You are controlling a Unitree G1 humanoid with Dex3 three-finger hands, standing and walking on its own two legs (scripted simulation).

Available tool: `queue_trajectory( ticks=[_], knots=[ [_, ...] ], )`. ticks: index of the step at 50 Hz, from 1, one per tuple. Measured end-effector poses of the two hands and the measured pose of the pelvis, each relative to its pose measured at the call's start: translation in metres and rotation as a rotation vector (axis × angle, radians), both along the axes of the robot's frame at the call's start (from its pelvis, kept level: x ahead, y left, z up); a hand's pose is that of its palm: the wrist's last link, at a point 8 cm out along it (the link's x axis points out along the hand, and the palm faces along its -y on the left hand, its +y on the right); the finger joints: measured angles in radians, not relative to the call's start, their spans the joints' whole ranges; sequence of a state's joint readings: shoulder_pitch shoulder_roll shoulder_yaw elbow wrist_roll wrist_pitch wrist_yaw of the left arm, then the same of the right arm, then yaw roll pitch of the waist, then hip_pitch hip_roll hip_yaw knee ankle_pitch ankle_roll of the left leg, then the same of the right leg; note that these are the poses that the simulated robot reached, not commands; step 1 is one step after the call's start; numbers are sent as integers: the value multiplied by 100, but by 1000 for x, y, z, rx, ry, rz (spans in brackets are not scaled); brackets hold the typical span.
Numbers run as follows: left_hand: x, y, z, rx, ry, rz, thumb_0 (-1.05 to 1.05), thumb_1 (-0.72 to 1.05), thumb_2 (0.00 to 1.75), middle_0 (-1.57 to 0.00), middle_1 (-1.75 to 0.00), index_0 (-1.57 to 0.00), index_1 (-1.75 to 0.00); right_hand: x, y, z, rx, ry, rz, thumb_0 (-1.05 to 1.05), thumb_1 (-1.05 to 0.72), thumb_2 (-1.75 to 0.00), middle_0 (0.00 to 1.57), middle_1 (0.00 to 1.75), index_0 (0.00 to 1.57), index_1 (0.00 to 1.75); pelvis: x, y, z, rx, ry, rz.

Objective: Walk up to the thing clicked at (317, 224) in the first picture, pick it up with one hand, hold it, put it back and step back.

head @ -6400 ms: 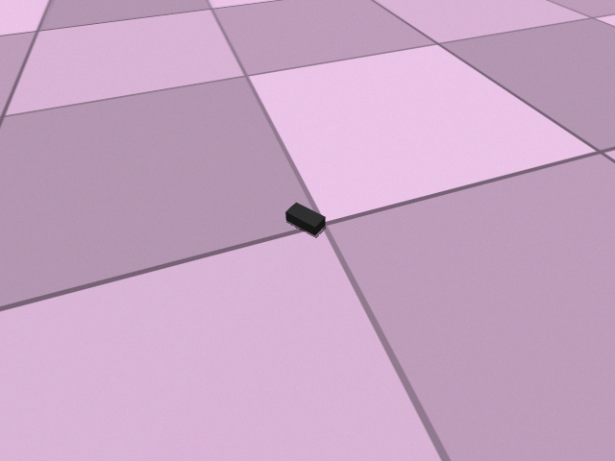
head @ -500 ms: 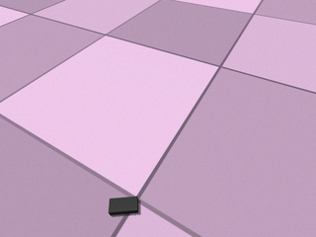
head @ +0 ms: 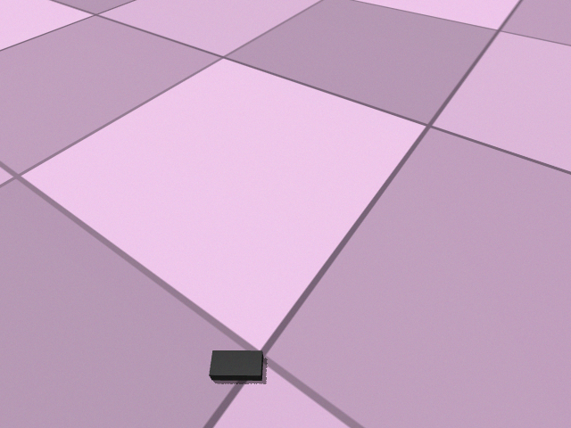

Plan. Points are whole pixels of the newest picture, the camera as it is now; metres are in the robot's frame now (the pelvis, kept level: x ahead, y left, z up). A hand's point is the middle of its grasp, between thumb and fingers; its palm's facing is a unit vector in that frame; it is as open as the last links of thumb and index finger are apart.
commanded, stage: walk up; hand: left
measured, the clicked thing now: (237, 365) +0.45 +0.20 -0.74
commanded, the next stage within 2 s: stand in 0.30 s
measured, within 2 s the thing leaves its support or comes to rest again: neither
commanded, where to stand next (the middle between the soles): +0.06 -0.02 m, yaw -3 degrees
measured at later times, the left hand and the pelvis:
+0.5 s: hand out of the picture +0.07 +0.26 -0.14, palm faces -0.02 -0.94 -0.35, open 7.4 cm; pelvis -0.01 +0.01 +0.02, yaw +0 degrees
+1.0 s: hand out of the picture +0.06 +0.24 -0.14, palm faces -0.04 -0.94 -0.35, open 7.4 cm; pelvis -0.01 -0.01 +0.02, yaw +0 degrees
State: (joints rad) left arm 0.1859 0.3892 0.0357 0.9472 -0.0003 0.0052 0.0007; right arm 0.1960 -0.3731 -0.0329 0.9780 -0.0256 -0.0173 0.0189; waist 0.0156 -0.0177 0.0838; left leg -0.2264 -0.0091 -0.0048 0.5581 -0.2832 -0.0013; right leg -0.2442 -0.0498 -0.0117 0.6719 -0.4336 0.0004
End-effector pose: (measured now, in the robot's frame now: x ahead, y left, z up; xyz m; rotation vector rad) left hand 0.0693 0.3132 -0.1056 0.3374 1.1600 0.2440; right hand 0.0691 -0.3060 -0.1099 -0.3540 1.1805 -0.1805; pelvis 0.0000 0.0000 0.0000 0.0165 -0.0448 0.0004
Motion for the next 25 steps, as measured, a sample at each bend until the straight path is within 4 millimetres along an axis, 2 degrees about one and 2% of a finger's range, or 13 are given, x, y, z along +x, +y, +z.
queue_trajectory(
  ticks=[5,9,13,18,25],
  knots=[
    [-8,-6,-10,-31,31,1,0,90,90,-20,-30,-21,-30,26,13,6,16,-41,7,1,-90,-90,21,30,20,30,1,2,2,-24,-7,-5],
    [-12,-9,-9,-40,52,-8,0,90,90,-20,-30,-21,-30,43,20,9,33,-74,9,1,-90,-90,21,30,20,30,-1,5,5,-23,-4,-8],
    [-12,-7,-5,-34,52,-12,0,90,90,-20,-30,-21,-30,52,25,11,47,-90,10,1,-90,-90,21,30,20,30,-4,8,8,-24,-3,-11],
    [-8,-3,1,-26,47,-15,0,90,90,-20,-30,-21,-30,49,28,13,53,-84,12,1,-90,-90,21,30,20,30,-6,9,12,-21,-8,-11],
    [-6,-6,5,-36,47,-20,0,90,90,-20,-30,-21,-30,28,24,13,49,-44,-3,1,-90,-90,21,30,20,30,-8,7,17,-18,-12,-8]
  ],
)
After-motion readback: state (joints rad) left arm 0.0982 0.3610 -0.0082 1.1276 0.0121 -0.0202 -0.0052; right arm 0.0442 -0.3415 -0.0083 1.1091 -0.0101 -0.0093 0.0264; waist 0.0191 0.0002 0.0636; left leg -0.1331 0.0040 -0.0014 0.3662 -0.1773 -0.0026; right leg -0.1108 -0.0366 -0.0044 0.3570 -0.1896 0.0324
